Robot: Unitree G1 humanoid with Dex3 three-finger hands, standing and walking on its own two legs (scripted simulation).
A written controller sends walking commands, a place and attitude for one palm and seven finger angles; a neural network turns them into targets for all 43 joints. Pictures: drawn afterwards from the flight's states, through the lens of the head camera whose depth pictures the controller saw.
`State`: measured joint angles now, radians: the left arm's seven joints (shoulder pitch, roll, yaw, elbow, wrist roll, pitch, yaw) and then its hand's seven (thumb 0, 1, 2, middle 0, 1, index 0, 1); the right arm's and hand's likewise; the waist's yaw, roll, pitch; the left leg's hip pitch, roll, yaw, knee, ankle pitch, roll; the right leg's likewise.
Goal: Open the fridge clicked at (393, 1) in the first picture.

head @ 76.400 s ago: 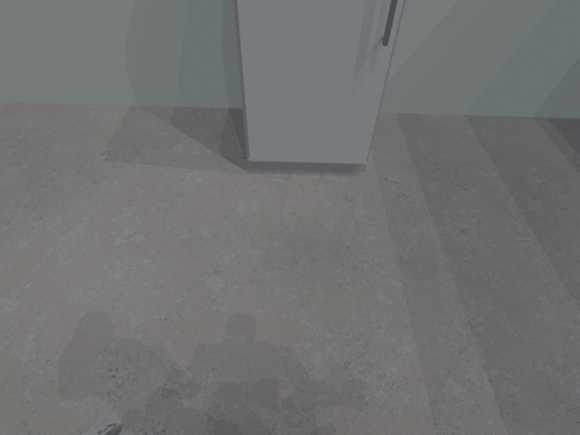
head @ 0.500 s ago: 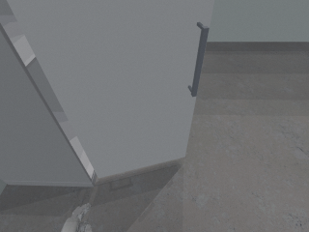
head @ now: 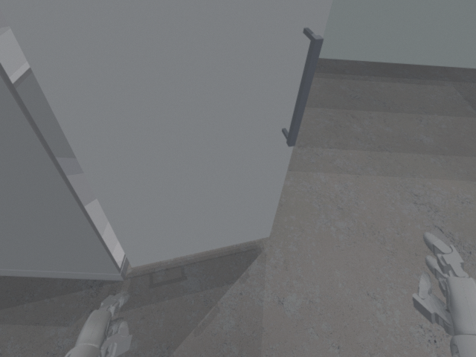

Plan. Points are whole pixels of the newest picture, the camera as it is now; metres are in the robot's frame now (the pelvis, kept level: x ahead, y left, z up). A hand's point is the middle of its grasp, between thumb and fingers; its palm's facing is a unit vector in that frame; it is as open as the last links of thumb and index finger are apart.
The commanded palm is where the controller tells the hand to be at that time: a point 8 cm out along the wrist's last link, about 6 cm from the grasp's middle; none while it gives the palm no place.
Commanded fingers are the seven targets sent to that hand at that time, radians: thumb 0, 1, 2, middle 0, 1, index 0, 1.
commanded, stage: let the arm hang, fingers relaxed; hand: right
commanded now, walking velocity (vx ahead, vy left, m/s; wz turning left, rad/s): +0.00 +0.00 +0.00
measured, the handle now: (298, 94) +0.69 -0.11 +0.09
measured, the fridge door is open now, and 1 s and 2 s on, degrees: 73 73 73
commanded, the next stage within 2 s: look to check the result in 1.00 s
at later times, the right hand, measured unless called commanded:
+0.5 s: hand out of the picture -0.01 -0.22 -0.16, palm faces -0.02 +0.97 -0.25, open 7.3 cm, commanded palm none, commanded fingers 0.00 -0.90 -0.90 0.20 0.30 0.20 0.30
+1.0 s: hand out of the picture +0.06 -0.21 -0.16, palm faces -0.04 +0.98 -0.22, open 7.4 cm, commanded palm none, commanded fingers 0.00 -0.90 -0.90 0.20 0.30 0.20 0.30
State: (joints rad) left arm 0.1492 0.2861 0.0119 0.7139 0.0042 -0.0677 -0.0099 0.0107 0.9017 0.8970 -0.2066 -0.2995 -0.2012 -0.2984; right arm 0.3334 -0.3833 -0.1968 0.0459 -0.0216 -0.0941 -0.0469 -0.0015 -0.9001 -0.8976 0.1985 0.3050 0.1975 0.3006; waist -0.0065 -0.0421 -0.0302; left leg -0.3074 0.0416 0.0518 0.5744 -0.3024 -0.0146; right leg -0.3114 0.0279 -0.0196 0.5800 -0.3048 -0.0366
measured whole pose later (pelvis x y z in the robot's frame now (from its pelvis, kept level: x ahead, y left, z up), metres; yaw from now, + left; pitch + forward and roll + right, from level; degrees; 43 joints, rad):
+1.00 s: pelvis +0.01 -0.02 +0.01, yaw +2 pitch -1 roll +0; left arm 0.23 0.21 -0.01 1.10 0.02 -0.01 0.02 0.01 0.91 0.90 -0.20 -0.30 -0.20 -0.30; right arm 0.18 -0.20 0.00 1.11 -0.01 -0.01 -0.02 0.00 -0.91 -0.90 0.20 0.30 0.20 0.30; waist 0.01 0.01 0.04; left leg -0.15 0.06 0.02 0.39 -0.22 -0.04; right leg -0.14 0.05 -0.05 0.38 -0.23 -0.07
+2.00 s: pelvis +0.02 -0.01 +0.02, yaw +2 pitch -1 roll +0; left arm 0.21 0.21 -0.01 1.12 0.02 0.00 0.02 0.01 0.91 0.90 -0.20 -0.30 -0.20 -0.30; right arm 0.18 -0.22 0.00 1.13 -0.01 -0.01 -0.02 0.00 -0.91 -0.90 0.20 0.30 0.20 0.30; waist 0.01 0.00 0.05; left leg -0.12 0.04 0.03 0.36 -0.22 -0.03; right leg -0.10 0.04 -0.04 0.35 -0.23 -0.04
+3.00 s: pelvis +0.02 +0.00 +0.02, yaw +1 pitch -1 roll +0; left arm 0.15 0.28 0.00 1.12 0.02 0.00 0.01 0.01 0.90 0.90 -0.21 -0.30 -0.20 -0.30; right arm 0.13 -0.27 0.00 1.13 -0.01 -0.02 -0.01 0.00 -0.91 -0.90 0.20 0.30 0.20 0.30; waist 0.01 0.00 0.05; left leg -0.10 0.03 0.04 0.32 -0.20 -0.01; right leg -0.09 0.02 -0.03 0.30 -0.20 -0.03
